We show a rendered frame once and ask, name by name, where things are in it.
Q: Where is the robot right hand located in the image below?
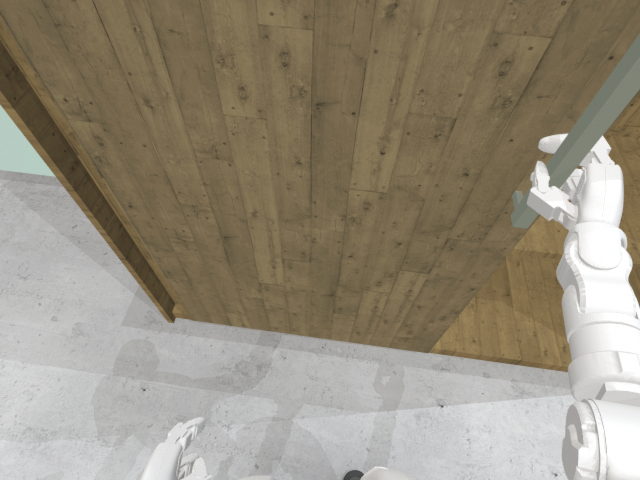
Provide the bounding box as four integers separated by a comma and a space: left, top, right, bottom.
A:
527, 134, 624, 231

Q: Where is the robot left hand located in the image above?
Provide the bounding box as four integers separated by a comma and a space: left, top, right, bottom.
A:
140, 417, 212, 480

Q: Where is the robot right upper arm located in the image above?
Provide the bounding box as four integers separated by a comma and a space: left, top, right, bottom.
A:
562, 398, 640, 480

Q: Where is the right robot shin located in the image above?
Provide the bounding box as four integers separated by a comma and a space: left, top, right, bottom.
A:
362, 467, 388, 477

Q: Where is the right robot forearm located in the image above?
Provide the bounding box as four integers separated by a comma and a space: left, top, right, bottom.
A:
556, 222, 640, 407

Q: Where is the handle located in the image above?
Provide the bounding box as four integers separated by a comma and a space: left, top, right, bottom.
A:
511, 34, 640, 228

